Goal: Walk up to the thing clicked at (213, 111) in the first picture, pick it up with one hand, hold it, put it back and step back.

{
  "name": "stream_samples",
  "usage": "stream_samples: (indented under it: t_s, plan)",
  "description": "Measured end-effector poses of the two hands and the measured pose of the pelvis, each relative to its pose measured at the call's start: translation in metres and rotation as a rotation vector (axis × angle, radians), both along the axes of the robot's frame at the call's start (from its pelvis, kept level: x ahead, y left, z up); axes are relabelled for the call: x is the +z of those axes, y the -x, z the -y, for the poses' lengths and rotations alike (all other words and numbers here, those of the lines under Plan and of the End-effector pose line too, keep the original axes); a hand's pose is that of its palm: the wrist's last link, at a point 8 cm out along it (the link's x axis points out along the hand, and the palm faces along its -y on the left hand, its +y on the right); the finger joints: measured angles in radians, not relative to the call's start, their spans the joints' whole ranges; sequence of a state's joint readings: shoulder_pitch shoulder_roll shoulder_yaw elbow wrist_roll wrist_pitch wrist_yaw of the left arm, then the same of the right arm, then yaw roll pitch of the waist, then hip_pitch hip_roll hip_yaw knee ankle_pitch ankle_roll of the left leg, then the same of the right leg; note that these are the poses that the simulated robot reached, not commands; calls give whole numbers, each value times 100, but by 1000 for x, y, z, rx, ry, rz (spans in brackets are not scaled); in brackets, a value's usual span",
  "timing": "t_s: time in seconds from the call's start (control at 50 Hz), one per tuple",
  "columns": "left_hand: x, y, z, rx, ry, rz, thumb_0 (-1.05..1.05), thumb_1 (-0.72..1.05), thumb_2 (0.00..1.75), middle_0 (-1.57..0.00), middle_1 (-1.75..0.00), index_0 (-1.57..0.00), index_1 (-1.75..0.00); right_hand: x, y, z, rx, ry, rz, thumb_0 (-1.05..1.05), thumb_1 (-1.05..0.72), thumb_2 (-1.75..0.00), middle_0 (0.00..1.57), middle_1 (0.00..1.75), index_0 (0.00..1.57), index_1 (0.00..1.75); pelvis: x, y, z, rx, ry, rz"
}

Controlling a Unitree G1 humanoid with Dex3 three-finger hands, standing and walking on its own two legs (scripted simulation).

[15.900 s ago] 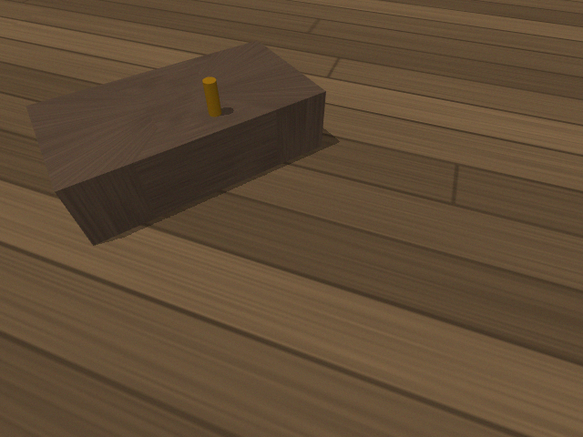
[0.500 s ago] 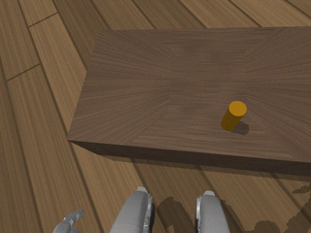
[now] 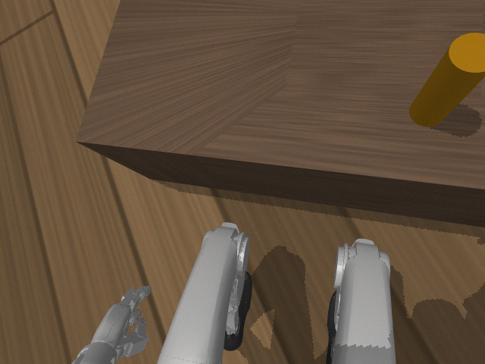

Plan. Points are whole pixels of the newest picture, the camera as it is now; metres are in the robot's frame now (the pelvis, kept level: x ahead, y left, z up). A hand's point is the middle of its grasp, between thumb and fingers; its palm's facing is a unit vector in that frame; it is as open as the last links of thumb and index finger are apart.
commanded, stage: close in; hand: right
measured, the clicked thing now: (446, 87) +0.53 -0.24 -0.06
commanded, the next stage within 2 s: rest palm in 0.72 s
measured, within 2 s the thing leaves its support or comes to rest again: neither
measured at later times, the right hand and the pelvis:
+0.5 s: hand (467, 99) +0.51 -0.27 -0.06, palm faces +0.19 +0.98 -0.03, open 17.0 cm; pelvis -0.02 +0.01 -0.09, yaw +0 degrees
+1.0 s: hand (444, 96) +0.52 -0.24 -0.07, palm faces +0.19 +0.98 -0.03, open 16.7 cm; pelvis -0.01 +0.01 -0.08, yaw -1 degrees
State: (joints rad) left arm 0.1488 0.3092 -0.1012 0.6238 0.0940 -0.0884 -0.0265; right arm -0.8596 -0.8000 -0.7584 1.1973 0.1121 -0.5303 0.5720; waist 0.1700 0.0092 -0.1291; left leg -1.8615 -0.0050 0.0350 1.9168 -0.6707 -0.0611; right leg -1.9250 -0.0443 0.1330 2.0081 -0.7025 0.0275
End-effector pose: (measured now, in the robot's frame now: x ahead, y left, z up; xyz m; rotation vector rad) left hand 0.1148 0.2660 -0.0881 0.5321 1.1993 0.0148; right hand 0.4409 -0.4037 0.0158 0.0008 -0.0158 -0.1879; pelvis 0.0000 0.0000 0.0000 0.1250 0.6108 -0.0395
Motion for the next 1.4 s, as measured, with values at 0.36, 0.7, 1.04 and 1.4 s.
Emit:
stream_samples:
  t_s: [0.36, 0.7, 1.04, 1.4]
  plan:
    - [-97, 87, -9, 121, 13, -174, 1, 91, 89, -19, -30, -21, -29, -85, -30, -63, 1, 28, -23, -1, 41, -1, 9, 2, 6, 2, -94, 27, -6, 15, 6, 31]
    - [-87, 68, -24, 148, 19, -155, 1, 91, 89, -20, -30, -21, -29, -74, -45, -103, -14, 21, -52, -1, 38, -2, 8, 2, 6, 2, -77, 16, -12, 12, 34, -9]
    - [-98, 49, -27, 129, 18, -151, 1, 86, 92, -20, -29, -19, -30, -81, -50, -116, -3, 25, -46, -1, 34, -7, 8, 4, 6, 4, -82, 14, -14, 9, 43, -10]
    - [-99, 69, -23, 154, 16, -204, 1, 89, 90, -20, -30, -20, -30, -83, -63, -121, -7, 27, -40, -1, 31, -17, 41, 26, 39, 26, -86, 15, -12, 10, 36, -9]
